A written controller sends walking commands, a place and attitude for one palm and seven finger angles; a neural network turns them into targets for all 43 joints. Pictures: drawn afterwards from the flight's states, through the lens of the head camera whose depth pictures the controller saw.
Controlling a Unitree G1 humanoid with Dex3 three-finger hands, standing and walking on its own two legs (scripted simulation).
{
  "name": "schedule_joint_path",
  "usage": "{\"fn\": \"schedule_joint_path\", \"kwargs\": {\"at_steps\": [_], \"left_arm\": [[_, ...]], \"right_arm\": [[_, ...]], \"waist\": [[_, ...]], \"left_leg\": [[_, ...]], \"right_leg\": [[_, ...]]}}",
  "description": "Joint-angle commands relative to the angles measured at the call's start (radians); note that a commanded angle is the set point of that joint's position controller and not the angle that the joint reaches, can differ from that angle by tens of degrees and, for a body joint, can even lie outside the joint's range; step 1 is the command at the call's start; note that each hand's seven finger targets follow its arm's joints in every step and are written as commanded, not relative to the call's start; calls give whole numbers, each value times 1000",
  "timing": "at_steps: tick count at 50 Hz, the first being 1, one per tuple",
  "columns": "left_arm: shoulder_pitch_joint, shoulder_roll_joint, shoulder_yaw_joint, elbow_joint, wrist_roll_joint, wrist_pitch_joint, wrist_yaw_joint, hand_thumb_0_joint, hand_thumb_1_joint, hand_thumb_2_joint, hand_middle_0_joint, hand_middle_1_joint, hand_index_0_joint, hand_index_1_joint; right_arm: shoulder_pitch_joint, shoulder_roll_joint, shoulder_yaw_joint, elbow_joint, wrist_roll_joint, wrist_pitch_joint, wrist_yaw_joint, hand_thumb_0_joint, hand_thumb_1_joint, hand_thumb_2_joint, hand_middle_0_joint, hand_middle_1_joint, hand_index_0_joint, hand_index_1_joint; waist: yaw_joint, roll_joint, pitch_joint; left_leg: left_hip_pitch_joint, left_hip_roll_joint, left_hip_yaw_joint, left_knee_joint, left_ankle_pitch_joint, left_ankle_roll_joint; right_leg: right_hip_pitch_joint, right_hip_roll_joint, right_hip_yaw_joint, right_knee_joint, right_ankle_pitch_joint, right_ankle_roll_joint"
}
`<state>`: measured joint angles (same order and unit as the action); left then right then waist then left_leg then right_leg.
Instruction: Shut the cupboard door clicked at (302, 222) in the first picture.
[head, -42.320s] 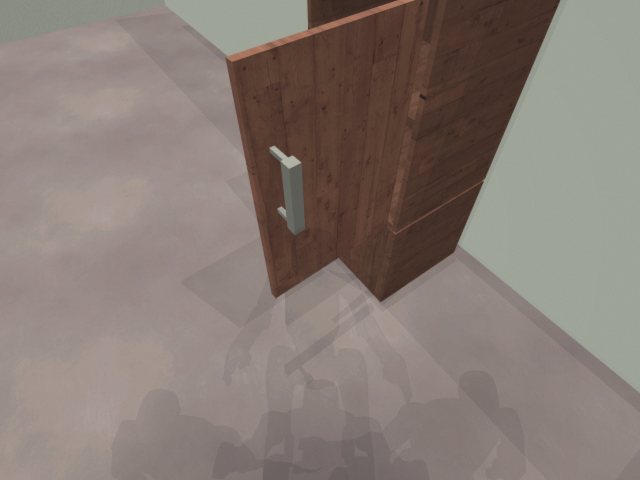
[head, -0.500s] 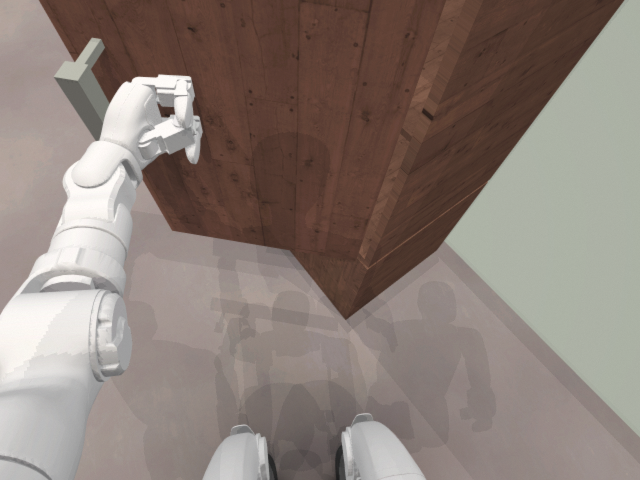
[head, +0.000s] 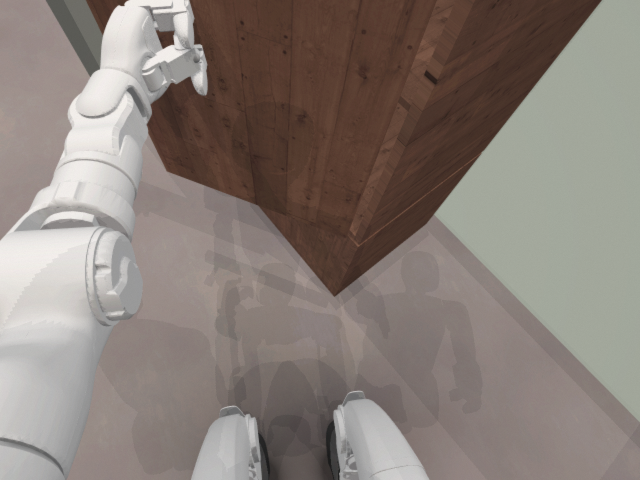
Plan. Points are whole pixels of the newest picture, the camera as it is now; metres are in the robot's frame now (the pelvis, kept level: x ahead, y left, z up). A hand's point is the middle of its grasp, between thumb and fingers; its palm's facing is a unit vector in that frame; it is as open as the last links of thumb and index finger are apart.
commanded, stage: pull the fist back off the door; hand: left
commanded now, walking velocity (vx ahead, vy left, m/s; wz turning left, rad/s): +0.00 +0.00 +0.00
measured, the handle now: (98, 25) +0.63 +0.18 +0.11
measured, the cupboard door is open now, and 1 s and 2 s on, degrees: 30 27 27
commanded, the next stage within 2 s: draw the hand back to the body in 0.80 s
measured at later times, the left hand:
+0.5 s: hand (199, 84) +0.52 +0.07 +0.13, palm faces +0.10 -0.99 -0.03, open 3.1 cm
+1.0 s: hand (205, 132) +0.46 +0.07 +0.13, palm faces +0.09 -1.00 -0.01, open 3.1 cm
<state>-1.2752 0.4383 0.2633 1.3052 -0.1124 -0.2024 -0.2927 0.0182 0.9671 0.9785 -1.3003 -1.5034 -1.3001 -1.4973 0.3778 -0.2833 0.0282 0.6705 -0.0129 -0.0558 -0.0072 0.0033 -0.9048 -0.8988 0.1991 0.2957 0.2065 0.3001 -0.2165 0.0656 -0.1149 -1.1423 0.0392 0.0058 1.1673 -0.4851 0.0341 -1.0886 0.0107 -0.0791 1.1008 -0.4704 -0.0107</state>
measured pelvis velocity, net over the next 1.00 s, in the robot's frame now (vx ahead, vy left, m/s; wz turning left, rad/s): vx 0.00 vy -0.02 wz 0.01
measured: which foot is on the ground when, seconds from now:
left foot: down 0.00-1.00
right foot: down 0.00-1.00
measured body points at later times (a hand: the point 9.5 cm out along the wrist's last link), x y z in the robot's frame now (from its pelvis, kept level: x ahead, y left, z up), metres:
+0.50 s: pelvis +0.02 -0.02 +0.04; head +0.12 -0.03 +0.48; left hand +0.51 +0.12 +0.13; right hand +0.01 -0.28 -0.09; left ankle +0.02 +0.10 -0.64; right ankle +0.02 -0.12 -0.64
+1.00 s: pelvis +0.00 -0.02 +0.04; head +0.08 -0.03 +0.48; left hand +0.45 +0.12 +0.13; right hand +0.09 -0.27 -0.09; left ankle +0.02 +0.10 -0.64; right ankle +0.02 -0.12 -0.64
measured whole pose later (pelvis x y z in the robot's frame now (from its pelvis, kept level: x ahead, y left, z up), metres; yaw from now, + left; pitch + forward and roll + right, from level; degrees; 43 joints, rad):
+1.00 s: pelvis +0.00 -0.02 +0.04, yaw +0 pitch +15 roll +0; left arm -0.73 0.12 0.17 0.99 -0.06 -0.43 0.14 0.02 0.90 0.90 -1.30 -1.50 -1.30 -1.50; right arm 0.29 -0.23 0.00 0.63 -0.01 0.01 0.04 0.00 -0.91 -0.90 0.20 0.30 0.20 0.30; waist -0.10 0.04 -0.12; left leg -0.79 0.03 0.04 0.95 -0.42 0.01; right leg -0.79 0.01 -0.04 0.95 -0.43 -0.03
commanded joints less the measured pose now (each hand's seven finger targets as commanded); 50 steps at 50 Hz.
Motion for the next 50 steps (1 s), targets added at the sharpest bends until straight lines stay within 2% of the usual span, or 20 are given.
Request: {"fn": "schedule_joint_path", "kwargs": {"at_steps": [1, 3, 4, 6, 8, 11, 15, 17, 20, 22, 25, 28, 32, 35, 36, 39, 43, 46, 49, 50], "left_arm": [[-387, 35, 101, -271, -10, -84, 297, 0, 900, 900, -1300, -1500, -1300, -1500], [-357, -19, 80, -368, 50, -149, 435, 0, 900, 900, -1300, -1500, -1300, -1500], [-360, -18, 77, -408, 101, -193, 494, 0, 900, 900, -1300, -1500, -1300, -1500], [-323, -39, 19, -414, 176, -235, 534, 0, 900, 900, -1300, -1500, -1300, -1500], [-325, -10, 5, -423, 210, -254, 521, 0, 900, 900, -1300, -1500, -1300, -1500], [-330, -4, 6, -446, 175, -252, 477, 0, 900, 900, -1300, -1500, -1300, -1500], [-196, -4, 58, -394, 100, -239, 454, 0, 900, 900, -1300, -1500, -1300, -1500], [-90, 9, 89, -378, 93, -251, 455, 0, 900, 900, -1300, -1500, -1300, -1500], [55, -34, 67, -341, 108, -281, 446, 0, 900, 900, -1300, -1500, -1300, -1500], [122, -64, 35, -348, 114, -289, 430, 0, 900, 900, -1300, -1500, -1300, -1500], [187, -164, -46, -413, 91, -300, 397, 0, 900, 900, -1300, -1500, -1300, -1500], [147, -198, -88, -522, 53, -312, 382, 0, 900, 900, -1300, -1500, -1300, -1500], [53, -264, -180, -714, 38, -362, 400, 0, 900, 900, -1300, -1500, -1300, -1500], [102, -214, -151, -726, 54, -379, 430, 0, 900, 900, -1300, -1500, -1300, -1500], [101, -239, -178, -714, 61, -377, 435, 0, 900, 900, -1300, -1500, -1300, -1500], [139, -179, -124, -608, 84, -344, 457, 0, 900, 900, -1300, -1500, -1300, -1500], [144, -188, -109, -477, 78, -287, 463, 0, 900, 900, -1300, -1500, -1300, -1500], [134, -196, -91, -462, 51, -285, 451, 0, 900, 900, -1300, -1500, -1300, -1500], [245, -141, -42, -597, 39, -317, 428, 0, 900, 900, -1300, -1500, -1300, -1500], [280, -151, -56, -647, 36, -324, 417, 0, 900, 900, -1300, -1500, -1300, -1500]], "right_arm": [[250, -147, -74, -58, -38, -10, 51, 0, -900, -900, 200, 300, 200, 300], [254, -132, -81, -68, -61, -6, 83, 0, -900, -900, 200, 300, 200, 300], [265, -130, -87, -64, -75, -7, 93, 0, -900, -900, 200, 300, 200, 300], [273, -132, -98, -52, -79, 11, 114, 0, -900, -900, 200, 300, 200, 300], [282, -138, -108, -46, -73, 30, 115, 0, -900, -900, 200, 300, 200, 300], [267, -140, -111, -53, -54, 52, 99, 0, -900, -900, 200, 300, 200, 300], [238, -127, -97, -65, -36, 58, 78, 0, -900, -900, 200, 300, 200, 300], [229, -121, -97, -72, -37, 58, 76, 0, -900, -900, 200, 300, 200, 300], [214, -109, -97, -85, -37, 59, 82, 0, -900, -900, 200, 300, 200, 300], [199, -111, -103, -92, -32, 66, 86, 0, -900, -900, 200, 300, 200, 300], [172, -105, -111, -109, -21, 70, 89, 0, -900, -900, 200, 300, 200, 300], [140, -104, -117, -111, -11, 69, 79, 0, -900, -900, 200, 300, 200, 300], [88, -95, -120, -97, -3, 47, 61, 0, -900, -900, 200, 300, 200, 300], [65, -98, -118, -78, -1, 36, 49, 0, -900, -900, 200, 300, 200, 300], [52, -93, -113, -76, -3, 33, 48, 0, -900, -900, 200, 300, 200, 300], [37, -97, -105, -72, -2, 36, 40, 0, -900, -900, 200, 300, 200, 300], [14, -93, -89, -85, 1, 44, 36, 0, -900, -900, 200, 300, 200, 300], [11, -94, -88, -97, -1, 38, 34, 0, -900, -900, 200, 300, 200, 300], [6, -102, -92, -135, -1, 33, 36, 0, -900, -900, 200, 300, 200, 300], [4, -97, -91, -145, 1, 32, 38, 0, -900, -900, 200, 300, 200, 300]], "waist": [[-14, 95, -627], [2, 103, -663], [-4, 87, -679], [-15, 62, -649], [-21, 40, -629], [-13, 31, -633], [25, -20, -533], [47, -65, -483], [72, -106, -419], [73, -125, -383], [83, -103, -386], [74, -99, -391], [60, -9, -447], [74, -26, -439], [65, -30, -417], [79, -84, -358], [78, -120, -295], [87, -144, -343], [148, -103, -466], [160, -92, -488]], "left_leg": [[579, -1, -115, -127, 475, -22], [599, -4, -97, -114, 530, -28], [609, 0, -103, -100, 568, -30], [598, -2, -83, -115, 537, -27], [580, -10, -65, -142, 481, -20], [610, -18, -55, -181, 456, -17], [564, -30, -28, -235, 408, -14], [508, -36, -8, -248, 396, -9], [462, -46, 16, -260, 386, -5], [444, -49, 27, -267, 371, -3], [502, -51, 33, -277, 381, -4], [539, -53, 31, -284, 341, -2], [669, -43, 9, -274, 357, -6], [666, -40, -3, -275, 349, -9], [657, -41, -1, -279, 331, -8], [579, -47, 4, -292, 263, -7], [510, -54, 9, -317, 192, -7], [510, -55, 12, -308, 218, -7], [588, -52, 17, -322, 308, -11], [609, -51, 18, -330, 337, -12]], "right_leg": [[147, 27, 22, -128, 309, -6], [165, 33, 20, -123, 363, -2], [157, 36, 17, -107, 385, 0], [192, 39, 25, -129, 393, 3], [267, 38, 37, -157, 404, 1], [344, 39, 47, -193, 428, -1], [429, 40, 51, -236, 437, 0], [483, 37, 62, -248, 469, 4], [528, 31, 74, -259, 511, 5], [541, 26, 81, -268, 526, 5], [540, 24, 78, -281, 531, 3], [539, 20, 85, -305, 487, 6], [475, 20, 71, -290, 452, 4], [472, 16, 71, -278, 440, 3], [461, 14, 69, -280, 426, 6], [472, 10, 78, -290, 373, 8], [476, 4, 81, -316, 300, 10], [501, 4, 83, -308, 327, 10], [588, 9, 80, -288, 416, -2], [612, 9, 78, -285, 447, -3]]}}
